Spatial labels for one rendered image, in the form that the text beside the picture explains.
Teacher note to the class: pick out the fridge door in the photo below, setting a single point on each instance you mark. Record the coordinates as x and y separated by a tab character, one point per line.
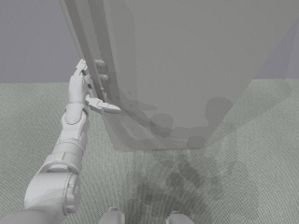
175	68

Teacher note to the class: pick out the robot left upper arm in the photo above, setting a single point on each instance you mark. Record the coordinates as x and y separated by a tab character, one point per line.
51	197

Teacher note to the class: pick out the robot left hand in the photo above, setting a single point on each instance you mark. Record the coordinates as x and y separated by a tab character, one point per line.
81	83

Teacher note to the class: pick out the left robot forearm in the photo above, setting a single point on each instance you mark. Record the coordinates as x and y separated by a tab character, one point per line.
69	149

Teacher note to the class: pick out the left robot thigh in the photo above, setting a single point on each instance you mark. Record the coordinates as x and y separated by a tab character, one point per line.
113	217

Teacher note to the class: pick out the handle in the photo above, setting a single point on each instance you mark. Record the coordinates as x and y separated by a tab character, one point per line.
84	42

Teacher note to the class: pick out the robot left shin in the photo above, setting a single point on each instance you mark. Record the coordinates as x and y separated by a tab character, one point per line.
113	209

